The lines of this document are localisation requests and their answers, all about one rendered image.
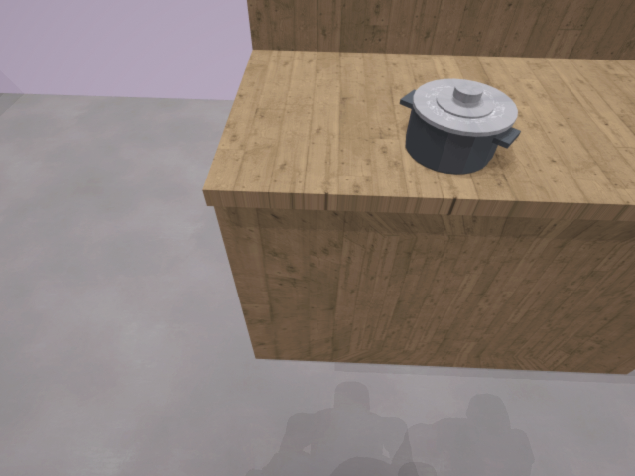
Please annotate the pot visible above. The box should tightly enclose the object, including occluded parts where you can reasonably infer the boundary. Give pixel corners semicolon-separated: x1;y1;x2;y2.
400;89;521;175

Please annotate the lid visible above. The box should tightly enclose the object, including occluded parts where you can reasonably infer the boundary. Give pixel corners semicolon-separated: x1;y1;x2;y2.
413;79;518;137

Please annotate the table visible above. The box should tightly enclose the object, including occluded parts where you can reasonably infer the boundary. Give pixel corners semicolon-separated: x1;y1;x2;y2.
202;0;635;374

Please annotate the knob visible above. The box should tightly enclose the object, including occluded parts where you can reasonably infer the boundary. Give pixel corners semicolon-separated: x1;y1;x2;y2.
453;81;483;103

